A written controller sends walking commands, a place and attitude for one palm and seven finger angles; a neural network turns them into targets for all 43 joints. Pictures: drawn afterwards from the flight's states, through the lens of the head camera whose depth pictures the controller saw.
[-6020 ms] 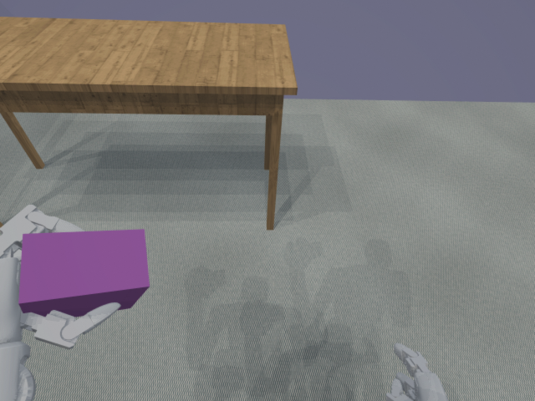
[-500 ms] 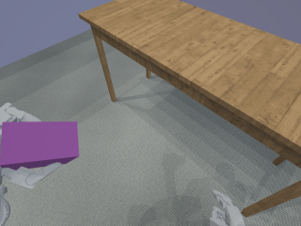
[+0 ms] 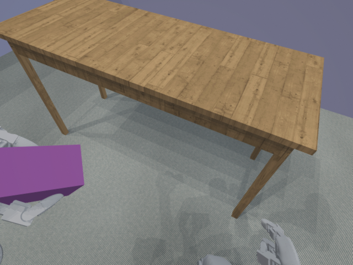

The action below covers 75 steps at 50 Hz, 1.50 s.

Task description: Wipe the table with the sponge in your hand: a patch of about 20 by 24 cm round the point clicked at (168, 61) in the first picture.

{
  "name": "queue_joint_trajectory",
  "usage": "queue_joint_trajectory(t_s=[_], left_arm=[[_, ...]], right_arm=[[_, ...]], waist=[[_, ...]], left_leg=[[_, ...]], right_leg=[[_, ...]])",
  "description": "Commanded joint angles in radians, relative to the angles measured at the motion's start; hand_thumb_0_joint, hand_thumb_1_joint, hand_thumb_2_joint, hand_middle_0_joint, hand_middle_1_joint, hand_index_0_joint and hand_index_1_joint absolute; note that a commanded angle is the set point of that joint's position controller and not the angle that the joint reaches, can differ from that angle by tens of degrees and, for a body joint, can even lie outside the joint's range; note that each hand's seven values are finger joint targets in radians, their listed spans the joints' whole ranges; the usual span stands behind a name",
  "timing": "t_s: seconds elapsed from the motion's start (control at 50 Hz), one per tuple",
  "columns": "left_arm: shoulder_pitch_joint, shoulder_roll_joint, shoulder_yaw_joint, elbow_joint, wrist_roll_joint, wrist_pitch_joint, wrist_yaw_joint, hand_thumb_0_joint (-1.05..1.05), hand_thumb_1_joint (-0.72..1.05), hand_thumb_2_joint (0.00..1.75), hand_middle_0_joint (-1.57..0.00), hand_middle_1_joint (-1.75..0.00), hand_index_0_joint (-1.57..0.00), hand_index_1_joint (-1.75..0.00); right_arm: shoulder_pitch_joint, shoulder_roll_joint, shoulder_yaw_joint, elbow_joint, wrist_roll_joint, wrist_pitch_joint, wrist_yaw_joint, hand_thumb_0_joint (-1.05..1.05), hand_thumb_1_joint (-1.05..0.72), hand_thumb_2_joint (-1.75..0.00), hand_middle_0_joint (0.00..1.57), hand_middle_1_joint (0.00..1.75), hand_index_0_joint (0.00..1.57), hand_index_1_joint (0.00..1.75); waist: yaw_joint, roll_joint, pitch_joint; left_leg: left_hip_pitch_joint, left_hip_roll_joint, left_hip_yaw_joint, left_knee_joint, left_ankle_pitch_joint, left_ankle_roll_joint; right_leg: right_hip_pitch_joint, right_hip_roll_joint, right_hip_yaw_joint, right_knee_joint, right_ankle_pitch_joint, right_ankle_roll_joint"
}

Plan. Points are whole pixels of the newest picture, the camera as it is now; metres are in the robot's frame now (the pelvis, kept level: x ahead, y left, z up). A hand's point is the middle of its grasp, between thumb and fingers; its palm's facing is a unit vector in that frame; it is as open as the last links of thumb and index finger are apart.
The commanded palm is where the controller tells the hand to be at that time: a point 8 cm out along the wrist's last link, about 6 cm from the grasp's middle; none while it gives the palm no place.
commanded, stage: turn to face it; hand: left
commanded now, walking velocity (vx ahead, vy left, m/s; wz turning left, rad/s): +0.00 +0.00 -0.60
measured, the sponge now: (49, 175) +0.22 +0.24 +0.15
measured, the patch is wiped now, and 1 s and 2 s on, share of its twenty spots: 0.00 0.00 0.00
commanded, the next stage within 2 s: take the last steps up to it in 1.16 s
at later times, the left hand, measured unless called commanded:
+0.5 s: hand (143, 189) +0.20 +0.08 +0.17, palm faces +0.10 -0.84 -0.53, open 10.5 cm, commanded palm +0.16 +0.14 +0.18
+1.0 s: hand (194, 209) +0.18 +0.01 +0.18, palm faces -0.10 -0.89 -0.44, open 10.5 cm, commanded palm +0.16 +0.06 +0.18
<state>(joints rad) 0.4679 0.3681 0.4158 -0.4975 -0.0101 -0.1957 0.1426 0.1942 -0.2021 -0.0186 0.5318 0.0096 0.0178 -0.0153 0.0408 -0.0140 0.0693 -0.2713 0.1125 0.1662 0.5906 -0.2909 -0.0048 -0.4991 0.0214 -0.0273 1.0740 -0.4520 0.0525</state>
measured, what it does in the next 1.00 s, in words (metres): walks backwards, turning right: right foot, then left foot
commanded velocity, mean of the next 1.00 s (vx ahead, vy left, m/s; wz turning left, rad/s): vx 0.00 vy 0.00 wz -0.57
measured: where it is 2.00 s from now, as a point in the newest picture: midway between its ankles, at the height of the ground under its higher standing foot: outside the picture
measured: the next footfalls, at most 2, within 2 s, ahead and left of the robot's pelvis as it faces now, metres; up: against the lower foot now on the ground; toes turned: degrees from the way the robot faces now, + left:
right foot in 0.18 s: +0.01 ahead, -0.16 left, +0.00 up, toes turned -14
left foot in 0.76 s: -0.05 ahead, +0.05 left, +0.00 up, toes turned -22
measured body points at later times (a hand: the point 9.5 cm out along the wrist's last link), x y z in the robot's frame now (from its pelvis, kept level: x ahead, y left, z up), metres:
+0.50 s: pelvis -0.08 -0.08 +0.01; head -0.03 -0.12 +0.45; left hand +0.19 +0.13 +0.20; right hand +0.00 -0.38 -0.10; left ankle -0.05 +0.07 -0.65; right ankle -0.03 -0.15 -0.73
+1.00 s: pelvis -0.14 -0.08 +0.00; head -0.11 -0.10 +0.45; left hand +0.18 +0.05 +0.20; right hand -0.10 -0.33 -0.09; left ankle -0.09 +0.07 -0.73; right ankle -0.17 -0.20 -0.70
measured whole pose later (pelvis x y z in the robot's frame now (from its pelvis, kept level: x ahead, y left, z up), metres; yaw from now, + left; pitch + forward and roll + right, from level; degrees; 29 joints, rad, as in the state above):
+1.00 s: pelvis -0.14 -0.08 +0.00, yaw -35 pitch -1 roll -1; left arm 0.45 0.37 0.36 -0.53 -0.02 -0.18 0.14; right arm 0.23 -0.14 0.04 0.52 0.01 -0.01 0.01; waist 0.07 0.02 0.08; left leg -0.15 0.17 0.18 0.53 -0.35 -0.07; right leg -0.41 -0.01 -0.05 0.77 -0.37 0.06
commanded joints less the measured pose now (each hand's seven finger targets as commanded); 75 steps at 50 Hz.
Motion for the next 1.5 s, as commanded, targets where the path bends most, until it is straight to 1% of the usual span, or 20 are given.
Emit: queue_joint_trajectory(t_s=[0.0, 0.14, 0.18, 0.2, 0.32, 0.68, 0.7, 0.74, 0.76, 0.8, 0.86, 1.0, 1.04, 1.06, 1.08, 1.16, 1.28, 1.4, 1.44, 1.48], left_arm=[[-0.174, 0.12, -0.035, -0.319, -0.004, -0.058, 0.01, 0.0, 0.1, 1.3, -1.2, -1.6, -1.2, -1.6], [-0.098, 0.195, 0.077, -0.285, -0.025, -0.05, 0.012, 0.0, 0.1, 1.3, -1.2, -1.6, -1.2, -1.6], [-0.044, 0.282, 0.161, -0.265, -0.032, -0.058, 0.024, 0.0, 0.1, 1.3, -1.2, -1.6, -1.2, -1.6], [-0.022, 0.277, 0.188, -0.221, -0.05, -0.043, 0.028, 0.0, 0.1, 1.3, -1.2, -1.6, -1.2, -1.6], [0.106, 0.211, 0.18, -0.216, -0.069, -0.06, 0.022, 0.0, 0.1, 1.3, -1.2, -1.6, -1.2, -1.6], [-0.072, 0.199, 0.061, -0.263, -0.041, -0.062, 0.016, 0.0, 0.1, 1.3, -1.2, -1.6, -1.2, -1.6], [-0.077, 0.204, 0.063, -0.253, -0.041, -0.069, 0.01, 0.0, 0.1, 1.3, -1.2, -1.6, -1.2, -1.6], [-0.11, 0.202, 0.074, -0.283, -0.038, -0.079, -0.006, 0.0, 0.1, 1.3, -1.2, -1.6, -1.2, -1.6], [-0.135, 0.236, 0.091, -0.307, -0.021, -0.084, -0.006, 0.0, 0.1, 1.3, -1.2, -1.6, -1.2, -1.6], [-0.069, 0.217, 0.107, -0.262, -0.024, -0.073, -0.008, 0.0, 0.1, 1.3, -1.2, -1.6, -1.2, -1.6], [-0.136, 0.136, 0.006, -0.318, -0.023, -0.053, -0.011, 0.0, 0.1, 1.3, -1.2, -1.6, -1.2, -1.6], [-0.188, 0.17, 0.029, -0.223, -0.012, -0.044, 0.01, 0.0, 0.1, 1.3, -1.2, -1.6, -1.2, -1.6], [-0.157, 0.219, 0.076, -0.245, -0.005, -0.06, 0.019, 0.0, 0.1, 1.3, -1.2, -1.6, -1.2, -1.6], [-0.075, 0.26, 0.116, -0.238, 0.0, -0.065, 0.026, 0.0, 0.1, 1.3, -1.2, -1.6, -1.2, -1.6], [-0.057, 0.278, 0.153, -0.262, -0.02, -0.068, 0.033, 0.0, 0.1, 1.3, -1.2, -1.6, -1.2, -1.6], [0.181, 0.286, 0.25, -0.342, -0.051, -0.089, 0.039, 0.0, 0.1, 1.3, -1.2, -1.6, -1.2, -1.6], [0.223, 0.241, 0.238, -0.296, -0.051, -0.086, 0.051, 0.0, 0.1, 1.3, -1.2, -1.6, -1.2, -1.6], [0.149, 0.19, 0.127, -0.233, -0.029, -0.058, 0.043, 0.0, 0.1, 1.3, -1.2, -1.6, -1.2, -1.6], [0.09, 0.175, 0.088, -0.248, -0.021, -0.068, 0.037, 0.0, 0.1, 1.3, -1.2, -1.6, -1.2, -1.6], [0.008, 0.16, 0.056, -0.288, 0.0, -0.09, 0.033, 0.0, 0.1, 1.3, -1.2, -1.6, -1.2, -1.6]], right_arm=[[-0.053, -0.142, -0.037, -0.141, 0.011, -0.083, 0.004, 0.0, -0.9, -0.9, 0.2, 0.3, 0.2, 0.3], [-0.017, -0.131, -0.037, -0.149, 0.007, -0.111, 0.023, 0.0, -0.9, -0.9, 0.2, 0.3, 0.2, 0.3], [-0.065, -0.08, -0.016, -0.182, 0.003, -0.095, 0.017, 0.0, -0.9, -0.9, 0.2, 0.3, 0.2, 0.3], [-0.097, -0.081, -0.012, -0.17, 0.005, -0.086, 0.008, 0.0, -0.9, -0.9, 0.2, 0.3, 0.2, 0.3], [-0.131, -0.073, -0.011, -0.125, 0.001, 0.009, 0.01, 0.0, -0.9, -0.9, 0.2, 0.3, 0.2, 0.3], [-0.068, -0.124, -0.028, -0.147, 0.0, 0.016, 0.008, 0.0, -0.9, -0.9, 0.2, 0.3, 0.2, 0.3], [-0.064, -0.129, -0.029, -0.149, -0.004, 0.013, 0.006, 0.0, -0.9, -0.9, 0.2, 0.3, 0.2, 0.3], [-0.098, -0.151, -0.035, -0.176, -0.013, -0.001, 0.003, 0.0, -0.9, -0.9, 0.2, 0.3, 0.2, 0.3], [-0.088, -0.121, -0.035, -0.186, -0.004, -0.02, -0.001, 0.0, -0.9, -0.9, 0.2, 0.3, 0.2, 0.3], [-0.094, -0.105, -0.035, -0.171, -0.003, -0.032, 0.002, 0.0, -0.9, -0.9, 0.2, 0.3, 0.2, 0.3], [-0.064, -0.119, -0.031, -0.152, 0.011, -0.05, 0.017, 0.0, -0.9, -0.9, 0.2, 0.3, 0.2, 0.3], [-0.044, -0.139, -0.032, -0.131, 0.003, -0.114, 0.01, 0.0, -0.9, -0.9, 0.2, 0.3, 0.2, 0.3], [-0.037, -0.111, -0.03, -0.13, 0.014, -0.116, 0.016, 0.0, -0.9, -0.9, 0.2, 0.3, 0.2, 0.3], [-0.052, -0.085, -0.025, -0.144, 0.01, -0.109, 0.016, 0.0, -0.9, -0.9, 0.2, 0.3, 0.2, 0.3], [-0.09, -0.083, -0.019, -0.147, 0.013, -0.102, 0.01, 0.0, -0.9, -0.9, 0.2, 0.3, 0.2, 0.3], [-0.128, -0.062, -0.005, -0.128, 0.005, -0.052, 0.014, 0.0, -0.9, -0.9, 0.2, 0.3, 0.2, 0.3], [-0.107, -0.097, -0.033, -0.108, 0.005, -0.055, -0.01, 0.0, -0.9, -0.9, 0.2, 0.3, 0.2, 0.3], [-0.062, -0.126, -0.044, -0.082, 0.004, -0.068, -0.026, 0.0, -0.9, -0.9, 0.2, 0.3, 0.2, 0.3], [-0.052, -0.137, -0.049, -0.086, -0.005, -0.075, -0.038, 0.0, -0.9, -0.9, 0.2, 0.3, 0.2, 0.3], [-0.069, -0.155, -0.044, -0.097, -0.011, -0.091, -0.045, 0.0, -0.9, -0.9, 0.2, 0.3, 0.2, 0.3]], waist=[[-0.031, 0.3, -0.077], [-0.024, 0.207, -0.163], [-0.006, -0.236, -0.185], [-0.001, -0.267, -0.212], [-0.032, -0.066, -0.249], [-0.02, -0.062, -0.236], [-0.025, -0.003, -0.227], [-0.02, 0.255, -0.146], [-0.015, 0.263, -0.135], [-0.005, 0.227, -0.121], [-0.015, 0.238, -0.047], [-0.034, 0.257, -0.095], [-0.034, 0.076, -0.185], [-0.023, -0.123, -0.24], [-0.011, -0.232, -0.262], [-0.026, -0.037, -0.318], [-0.034, -0.072, -0.319], [-0.052, -0.101, -0.229], [-0.058, 0.02, -0.175], [-0.044, 0.315, -0.084]], left_leg=[[0.034, 0.255, -0.07, -0.224, 0.301, 0.073], [0.022, 0.21, 0.015, 0.054, 0.18, -0.008], [-0.309, 0.003, 0.0, 0.428, -0.368, -0.081], [-0.341, -0.008, -0.121, 0.592, -0.328, -0.085], [-0.395, -0.014, -0.185, 0.679, -0.092, -0.108], [0.132, -0.096, -0.127, -0.152, -0.133, -0.016], [0.209, -0.056, -0.143, -0.232, -0.119, 0.007], [0.238, 0.255, -0.41, -0.363, -0.104, 0.131], [0.19, 0.361, -0.428, -0.358, 0.073, 0.176], [0.019, 0.319, -0.263, -0.331, 0.1, 0.167], [0.112, 0.239, -0.065, -0.252, 0.353, 0.093], [0.116, 0.202, -0.02, -0.052, 0.453, 0.018], [0.034, 0.116, 0.021, 0.209, 0.288, -0.027], [-0.184, -0.008, 0.0, 0.415, -0.156, -0.062], [-0.258, -0.026, -0.111, 0.555, -0.356, -0.066], [-0.279, -0.017, -0.187, 0.543, -0.224, -0.069], [-0.178, -0.063, -0.133, 0.27, -0.16, -0.048], [0.036, -0.085, -0.095, -0.06, -0.107, 0.009], [0.123, -0.038, -0.149, -0.227, -0.16, 0.055], [0.16, 0.182, -0.439, -0.372, -0.272, 0.16]], right_leg=[[0.06, -0.054, -0.059, -0.15, 0.003, 0.022], [0.339, -0.054, -0.097, -0.597, 0.237, -0.009], [0.49, -0.333, 0.377, -0.675, 0.86, -0.174], [0.439, -0.382, 0.445, -0.695, 0.886, -0.201], [0.506, -0.25, 0.273, -0.664, 0.727, -0.183], [0.202, -0.149, 0.461, -0.846, 0.107, -0.133], [0.133, -0.097, 0.426, -0.783, 0.103, -0.103], [-0.097, 0.065, 0.214, -0.368, 0.038, -0.038], [-0.131, 0.046, 0.116, -0.086, 0.019, -0.021], [-0.066, 0.007, 0.104, 0.136, 0.036, -0.01], [-0.076, -0.033, 0.003, -0.089, 0.048, 0.002], [0.265, 0.017, -0.13, -0.553, 0.202, 0.0], [0.438, -0.115, 0.006, -0.643, 0.584, -0.067], [0.575, -0.297, 0.302, -0.613, 1.014, -0.177], [0.542, -0.382, 0.385, -0.642, 1.086, -0.222], [0.542, -0.303, 0.278, -0.619, 0.862, -0.224], [0.483, -0.269, 0.279, -0.672, 0.746, -0.221], [0.279, -0.265, 0.298, -0.783, 0.065, -0.181], [0.167, -0.191, 0.252, -0.712, -0.082, -0.133], [-0.023, -0.015, 0.027, -0.399, -0.081, -0.067]])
